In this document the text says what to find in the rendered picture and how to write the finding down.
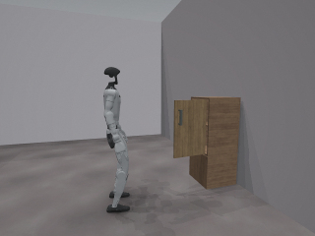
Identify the humanoid robot head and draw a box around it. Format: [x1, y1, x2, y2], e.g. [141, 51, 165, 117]
[104, 67, 120, 90]

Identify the handle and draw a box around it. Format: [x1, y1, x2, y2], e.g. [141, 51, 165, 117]
[178, 109, 183, 126]

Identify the cupboard door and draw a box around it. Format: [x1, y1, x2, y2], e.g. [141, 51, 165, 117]
[173, 99, 207, 158]

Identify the robot right hand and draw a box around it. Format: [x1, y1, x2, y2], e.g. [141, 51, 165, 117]
[114, 141, 129, 164]

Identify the robot left forearm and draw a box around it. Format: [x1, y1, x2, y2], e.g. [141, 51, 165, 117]
[116, 121, 122, 130]

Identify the right robot upper arm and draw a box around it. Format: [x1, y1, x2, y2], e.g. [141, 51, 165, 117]
[103, 89, 117, 118]

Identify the robot right forearm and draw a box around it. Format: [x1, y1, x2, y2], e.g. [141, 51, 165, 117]
[105, 111, 121, 144]

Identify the robot left hand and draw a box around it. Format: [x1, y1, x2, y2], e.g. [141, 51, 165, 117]
[119, 129, 128, 142]

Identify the right robot thigh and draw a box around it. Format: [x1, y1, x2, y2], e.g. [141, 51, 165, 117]
[107, 135, 129, 178]

